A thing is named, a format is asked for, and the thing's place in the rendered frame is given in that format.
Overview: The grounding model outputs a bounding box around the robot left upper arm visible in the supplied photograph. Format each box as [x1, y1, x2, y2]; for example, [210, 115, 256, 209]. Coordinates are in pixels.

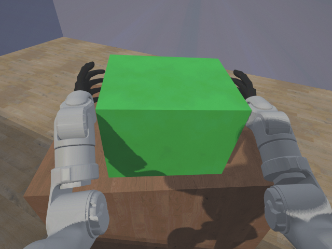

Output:
[23, 190, 109, 249]

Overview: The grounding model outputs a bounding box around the right robot forearm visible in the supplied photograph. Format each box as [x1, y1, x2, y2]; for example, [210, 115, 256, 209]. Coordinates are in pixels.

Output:
[245, 96, 332, 215]

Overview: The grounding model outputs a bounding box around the carton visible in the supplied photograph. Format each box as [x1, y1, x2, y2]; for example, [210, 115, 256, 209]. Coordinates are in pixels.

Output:
[95, 54, 252, 177]

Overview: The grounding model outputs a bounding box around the left robot forearm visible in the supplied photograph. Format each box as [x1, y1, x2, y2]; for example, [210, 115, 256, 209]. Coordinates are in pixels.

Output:
[46, 90, 99, 234]

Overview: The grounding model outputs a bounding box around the left robot hand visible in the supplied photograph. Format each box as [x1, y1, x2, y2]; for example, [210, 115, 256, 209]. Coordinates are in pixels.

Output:
[74, 61, 105, 103]

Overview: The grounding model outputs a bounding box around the pedestal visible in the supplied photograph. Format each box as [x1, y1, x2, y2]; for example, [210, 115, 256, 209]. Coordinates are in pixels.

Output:
[23, 85, 274, 249]

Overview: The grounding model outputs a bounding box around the robot right upper arm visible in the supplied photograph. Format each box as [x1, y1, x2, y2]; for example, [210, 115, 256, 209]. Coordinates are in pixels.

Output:
[264, 184, 332, 249]

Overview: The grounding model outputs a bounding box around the right robot hand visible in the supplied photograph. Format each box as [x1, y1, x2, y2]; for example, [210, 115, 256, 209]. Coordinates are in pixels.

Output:
[231, 70, 256, 100]

